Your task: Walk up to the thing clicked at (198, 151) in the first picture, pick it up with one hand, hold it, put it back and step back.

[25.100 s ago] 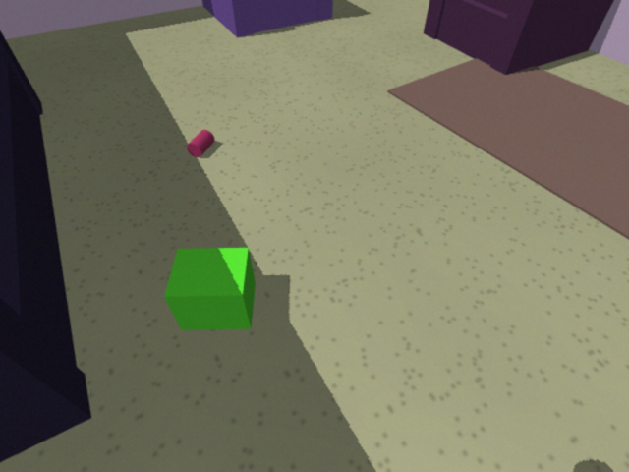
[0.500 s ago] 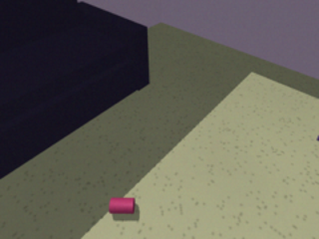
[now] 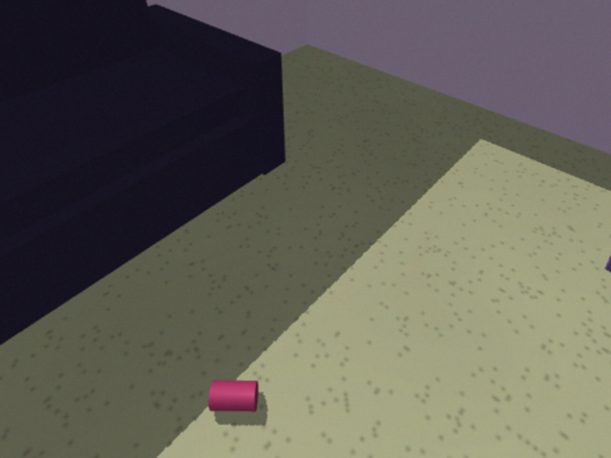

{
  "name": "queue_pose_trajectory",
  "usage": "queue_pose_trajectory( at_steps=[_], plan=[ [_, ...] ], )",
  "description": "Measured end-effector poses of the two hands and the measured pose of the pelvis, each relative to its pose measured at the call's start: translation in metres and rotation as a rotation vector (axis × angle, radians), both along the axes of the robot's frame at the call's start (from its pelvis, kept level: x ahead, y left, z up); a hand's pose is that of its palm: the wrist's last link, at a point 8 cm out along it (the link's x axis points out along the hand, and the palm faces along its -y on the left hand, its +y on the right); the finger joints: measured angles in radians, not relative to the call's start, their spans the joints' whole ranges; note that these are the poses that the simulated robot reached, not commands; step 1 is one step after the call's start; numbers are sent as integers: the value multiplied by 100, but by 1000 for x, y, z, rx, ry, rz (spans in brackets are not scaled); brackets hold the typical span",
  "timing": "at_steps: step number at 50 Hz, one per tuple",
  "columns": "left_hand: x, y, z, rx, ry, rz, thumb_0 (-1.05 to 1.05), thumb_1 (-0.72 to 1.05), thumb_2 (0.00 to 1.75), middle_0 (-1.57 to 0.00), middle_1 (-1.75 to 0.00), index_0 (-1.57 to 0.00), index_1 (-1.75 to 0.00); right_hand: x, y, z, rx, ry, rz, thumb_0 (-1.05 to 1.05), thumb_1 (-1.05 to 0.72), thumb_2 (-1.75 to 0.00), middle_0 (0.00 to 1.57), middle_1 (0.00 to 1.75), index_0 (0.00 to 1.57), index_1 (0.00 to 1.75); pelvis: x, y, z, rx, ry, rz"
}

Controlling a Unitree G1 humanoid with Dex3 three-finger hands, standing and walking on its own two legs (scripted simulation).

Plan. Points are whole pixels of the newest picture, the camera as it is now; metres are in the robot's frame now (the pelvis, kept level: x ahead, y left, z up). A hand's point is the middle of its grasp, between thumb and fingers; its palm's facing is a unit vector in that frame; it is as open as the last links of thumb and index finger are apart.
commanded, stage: stand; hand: left
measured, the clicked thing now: (234, 395) +0.46 +0.23 -0.74
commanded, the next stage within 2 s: walk up in 0.28 s
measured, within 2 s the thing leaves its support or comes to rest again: neither
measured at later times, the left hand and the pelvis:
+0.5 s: hand out of the picture +0.06 +0.26 -0.16, palm faces -0.01 -0.94 -0.34, open 7.4 cm; pelvis +0.01 +0.00 +0.00, yaw +0 degrees
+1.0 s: hand out of the picture +0.11 +0.26 -0.16, palm faces -0.01 -0.94 -0.35, open 7.4 cm; pelvis +0.02 +0.00 +0.00, yaw -1 degrees
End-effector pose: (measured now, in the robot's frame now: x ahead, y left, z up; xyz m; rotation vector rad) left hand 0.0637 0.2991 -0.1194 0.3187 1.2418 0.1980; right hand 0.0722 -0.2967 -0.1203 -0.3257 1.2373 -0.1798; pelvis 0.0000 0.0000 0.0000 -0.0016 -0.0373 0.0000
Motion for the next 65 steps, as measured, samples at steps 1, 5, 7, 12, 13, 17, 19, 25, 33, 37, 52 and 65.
queue_pose_trajectory(
  at_steps=[1,5,7,12,13,17,19,25,33,37,52,65],
  plan=[
    [0,0,0,0,-1,-1,1,90,89,-20,-30,-21,-30,0,0,0,0,-1,0,0,-90,-90,20,30,20,30,0,0,0,0,-1,0],
    [-1,1,0,1,-5,0,1,90,89,-20,-30,-21,-30,0,1,0,0,-6,0,0,-90,-90,20,30,20,30,-1,1,0,0,-4,-1],
    [-1,1,1,1,-5,0,1,90,89,-20,-30,-21,-30,-1,1,0,1,-8,0,0,-90,-90,20,30,20,30,-2,1,0,1,-4,-1],
    [-3,2,0,0,-5,-1,1,90,89,-20,-30,-21,-30,-3,2,1,2,-6,0,0,-90,-90,20,30,20,30,-3,1,0,0,-3,0],
    [-4,2,0,1,-4,-1,1,90,89,-20,-30,-21,-30,-4,2,1,2,-5,-1,0,-90,-90,20,30,20,30,-3,1,0,0,-3,0],
    [-6,2,-1,-3,-5,6,1,90,89,-20,-30,-21,-30,-6,2,0,2,-2,-2,0,-90,-90,20,30,20,30,-3,2,0,-1,-5,0],
    [-7,3,-2,-4,-4,10,1,90,89,-20,-30,-21,-30,-7,2,0,2,1,-3,0,-90,-90,20,30,20,30,-1,2,-1,-2,-5,-2],
    [-6,4,-4,-8,10,21,1,90,89,-20,-30,-21,-30,-7,3,-1,1,18,-7,0,-90,-90,20,30,20,30,8,3,-2,-1,-1,-2],
    [7,5,-4,-3,5,22,1,90,89,-20,-30,-21,-30,7,5,-2,4,3,-12,0,-90,-90,20,30,20,30,17,4,-3,1,-1,-3],
    [17,5,-3,2,-14,17,1,91,89,-20,-30,-21,-30,17,6,-2,4,-21,-12,0,-90,-90,20,30,20,30,20,4,-4,1,-5,-5],
    [34,-1,1,7,-58,-3,1,90,89,-20,-30,-21,-30,33,2,0,10,-71,-11,0,-90,-90,20,30,20,30,21,0,-4,2,-16,-13],
    [20,-2,-1,6,-26,-3,1,90,89,-20,-30,-21,-30,14,-2,-2,9,-32,-25,0,-90,-90,20,30,20,30,17,-2,-4,2,-19,-18]
  ],
)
